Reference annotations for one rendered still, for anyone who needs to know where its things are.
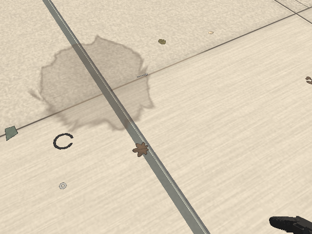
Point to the right robot hand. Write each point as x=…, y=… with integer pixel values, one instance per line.
x=295, y=225

